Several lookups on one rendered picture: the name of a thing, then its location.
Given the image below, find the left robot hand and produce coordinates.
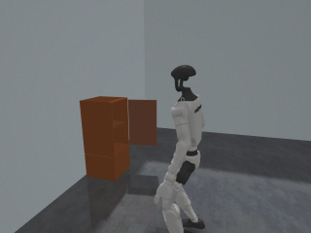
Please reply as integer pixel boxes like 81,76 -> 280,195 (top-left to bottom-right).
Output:
154,182 -> 173,211

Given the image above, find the left robot shin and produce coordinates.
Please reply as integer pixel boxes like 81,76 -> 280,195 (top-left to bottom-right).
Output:
162,210 -> 184,233

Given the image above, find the left robot forearm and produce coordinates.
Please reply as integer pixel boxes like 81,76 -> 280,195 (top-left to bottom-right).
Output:
163,141 -> 188,186

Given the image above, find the right robot foot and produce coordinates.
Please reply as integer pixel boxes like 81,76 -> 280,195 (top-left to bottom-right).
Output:
182,218 -> 205,229

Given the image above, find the right robot upper arm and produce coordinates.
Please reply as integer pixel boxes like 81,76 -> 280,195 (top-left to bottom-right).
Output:
195,94 -> 205,128

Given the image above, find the cupboard door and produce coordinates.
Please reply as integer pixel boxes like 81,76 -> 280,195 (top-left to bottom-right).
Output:
128,99 -> 156,146

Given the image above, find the left robot upper arm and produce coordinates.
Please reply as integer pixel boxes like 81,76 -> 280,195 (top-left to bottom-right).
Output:
171,102 -> 191,151

